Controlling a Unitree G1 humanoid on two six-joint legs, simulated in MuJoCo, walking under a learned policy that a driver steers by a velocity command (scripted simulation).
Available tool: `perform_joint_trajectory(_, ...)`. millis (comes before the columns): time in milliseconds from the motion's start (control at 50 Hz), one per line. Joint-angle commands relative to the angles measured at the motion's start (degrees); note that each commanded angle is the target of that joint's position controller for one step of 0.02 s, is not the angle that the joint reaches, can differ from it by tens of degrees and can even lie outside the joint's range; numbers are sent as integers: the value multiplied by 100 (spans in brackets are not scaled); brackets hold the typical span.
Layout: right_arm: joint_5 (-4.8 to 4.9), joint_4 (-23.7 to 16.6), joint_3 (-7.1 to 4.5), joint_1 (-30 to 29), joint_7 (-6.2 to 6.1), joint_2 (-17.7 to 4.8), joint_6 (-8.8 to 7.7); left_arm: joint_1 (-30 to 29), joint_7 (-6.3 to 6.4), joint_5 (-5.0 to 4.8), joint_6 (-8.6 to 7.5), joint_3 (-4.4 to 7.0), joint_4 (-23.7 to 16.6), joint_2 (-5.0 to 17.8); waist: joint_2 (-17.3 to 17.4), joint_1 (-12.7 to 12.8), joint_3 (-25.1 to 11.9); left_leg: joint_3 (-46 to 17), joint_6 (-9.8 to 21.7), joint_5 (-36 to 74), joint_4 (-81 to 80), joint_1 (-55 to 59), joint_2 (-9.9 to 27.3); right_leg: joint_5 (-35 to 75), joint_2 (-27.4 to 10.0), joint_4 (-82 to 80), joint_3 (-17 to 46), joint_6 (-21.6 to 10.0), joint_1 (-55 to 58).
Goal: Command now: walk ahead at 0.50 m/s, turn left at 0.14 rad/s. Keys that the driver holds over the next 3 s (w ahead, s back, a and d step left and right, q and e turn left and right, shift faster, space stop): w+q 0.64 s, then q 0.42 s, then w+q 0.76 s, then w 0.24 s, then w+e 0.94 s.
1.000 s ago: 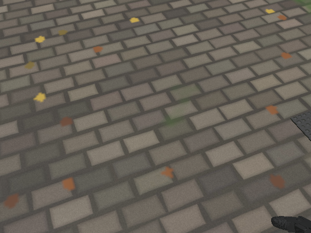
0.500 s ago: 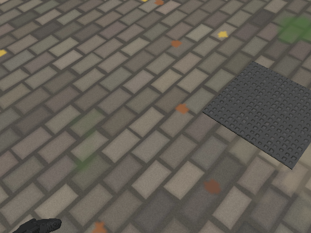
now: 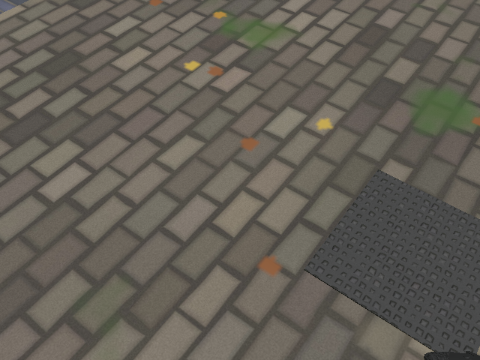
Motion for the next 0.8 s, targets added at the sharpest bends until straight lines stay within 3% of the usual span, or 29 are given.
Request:
perform_joint_trajectory(20, 102, -76, -265, 1222, -18, -820, 66, -361, -54, -84, -295, 101, -655, 814, 633, -709, -680, -3772, 1338, -1413, -1581, 3485, 2065, 135, -434, 2299, -12, 106, -3394)
perform_joint_trajectory(40, 20, -104, -241, 1036, -31, -771, 106, -765, -71, -18, -366, 84, -765, 731, 243, -623, -140, -3213, 1255, -796, -1711, 2757, 1805, 422, -584, 1889, -154, 103, -3402)
perform_joint_trajectory(60, -18, -133, -210, 953, -59, -686, 108, -820, -70, 89, -398, 109, -784, 696, 201, -478, -65, -2877, 1172, -228, -1770, 2406, 1617, 700, -763, 1408, -160, 120, -3178)
perform_joint_trajectory(80, -41, -158, -195, 937, -82, -673, 118, -750, -75, 135, -413, 102, -789, 611, 354, -368, -107, -2678, 1145, 217, -1845, 2208, 1437, 834, -806, 1086, -205, 175, -2906)
perform_joint_trajectory(120, 17, -142, -200, 996, -130, -682, 139, -694, -78, 158, -398, 69, -787, 454, 571, -283, -211, -2348, 1195, 764, -1927, 1990, 1297, 833, -793, 476, -336, 330, -2660)
perform_joint_trajectory(160, 60, -94, -259, 1110, -208, -855, 163, -1024, -62, 151, -374, 7, -877, 311, 577, -342, -147, -2068, 1204, 1046, -1990, 1684, 1220, 1131, -715, -281, -463, 485, -2539)
perform_joint_trajectory(220, 100, -22, -319, 1321, -303, -998, 242, -1675, -103, 109, -403, -61, -979, 184, 576, -545, -61, -1773, 971, 932, -1972, 1248, 994, 2356, -526, -1434, -485, 589, -2035)
perform_joint_trajectory(300, 148, 84, -327, 1730, -360, -965, 353, -2232, -179, 16, -470, -25, -1087, 298, 609, -698, -55, -2050, 797, 476, -1692, 1295, 1026, 2882, -307, -2192, -370, 580, -1521)
perform_joint_trajectory(340, 152, 81, -342, 1755, -379, -963, 393, -2254, -189, -13, -508, 39, -1101, 441, 701, -614, -55, -2370, 702, 285, -1460, 1509, 1123, 2621, -310, -2445, -279, 487, -1292)
perform_joint_trajectory(380, 145, 33, -337, 1625, -381, -891, 423, -1791, -161, -24, -543, 138, -977, 603, 791, -293, -168, -2472, 539, 405, -1023, 1491, 1051, 2413, -376, -2768, -335, 263, -574)
perform_joint_trajectory(400, 111, -24, -278, 1567, -366, -718, 414, -1265, -115, 24, -557, 224, -873, 770, 724, -16, -511, -2273, 372, 553, -363, 1268, 797, 2286, -620, -2843, -237, 69, 296)
perform_joint_trajectory(420, 12, -151, -153, 1555, -346, -366, 389, -374, -57, 102, -552, 319, -780, 1101, 88, 349, -1288, -1773, 167, -237, 1215, 585, 439, 1848, -1617, -2756, 692, -311, 1675)
perform_joint_trajectory(440, 158, -348, -36, 2309, -345, -39, 337, 29, -81, 119, -442, 420, -570, 1497, -1682, 21, -1900, -1004, -128, -2509, 2862, -1210, -211, 666, -2791, -3181, 3102, -1200, 3096)
perform_joint_trajectory(460, 228, -207, -147, 2253, -369, -620, 341, -79, -119, 28, -416, 324, -587, 994, -1235, 109, -1429, -1047, -203, -2446, 3666, -1920, 268, -389, -2825, -3447, 3511, -1178, 2764)
perform_joint_trajectory(480, 189, -240, -238, 1706, -369, -902, 369, -305, -111, 17, -407, 231, -620, 660, -730, 215, -730, -995, -241, -1906, 3887, -2065, 436, -74, -2533, -3520, 2629, -945, 2134)
perform_joint_trajectory(500, 132, -265, -251, 1466, -372, -857, 396, -575, -116, 57, -396, 175, -622, 539, -406, 111, -391, -867, -301, -1487, 3831, -1895, 609, 736, -2275, -3613, 1897, -819, 1551)
perform_joint_trajectory(520, 81, -329, -264, 1283, -350, -794, 405, -744, -122, 77, -383, 133, -574, 395, -397, 26, -132, -838, -337, -1223, 3631, -1817, 735, 1326, -2066, -3736, 1399, -780, 1130)
perform_joint_trajectory(560, 132, -409, -249, 1237, -271, -579, 457, -861, -114, 119, -406, 114, -488, 333, -615, -136, -5, -726, -362, -956, 3433, -1499, 928, 1884, -1843, -3999, 704, -732, 604)
perform_joint_trajectory(640, 92, -661, -172, 836, -200, -342, 504, -830, -103, 73, -462, 208, -279, 598, -384, -157, 111, -617, -487, -373, 2735, -1683, 1037, 2728, -1912, -4311, -66, -916, 454)
perform_joint_trajectory(720, 28, -824, -108, 318, -68, -249, 423, -984, -25, 52, -348, 238, -170, 818, -269, -74, 175, -144, -446, 852, 1197, -978, 815, 4549, -1605, -4011, -1195, -682, 238)
perform_joint_trajectory(760, 37, -933, -123, 71, 21, -273, 418, -799, 8, 0, -287, 254, -59, 933, -294, 8, 62, 19, -357, 1106, 732, -683, 682, 4780, -1642, -3805, -1384, -570, 430)
perform_joint_trajectory(800, 35, -1045, -189, 11, 93, -424, 452, -770, 34, -91, -228, 294, -11, 1067, -364, -67, -30, 78, -187, 807, 448, -511, 575, 5092, -1766, -3438, -1448, -465, 733)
